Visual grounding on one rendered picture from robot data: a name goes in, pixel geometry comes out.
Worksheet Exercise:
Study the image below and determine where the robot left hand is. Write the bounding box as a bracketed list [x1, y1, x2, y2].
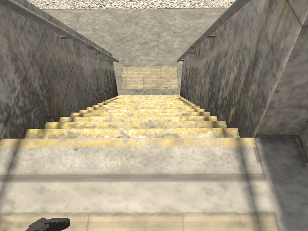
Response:
[25, 218, 70, 231]

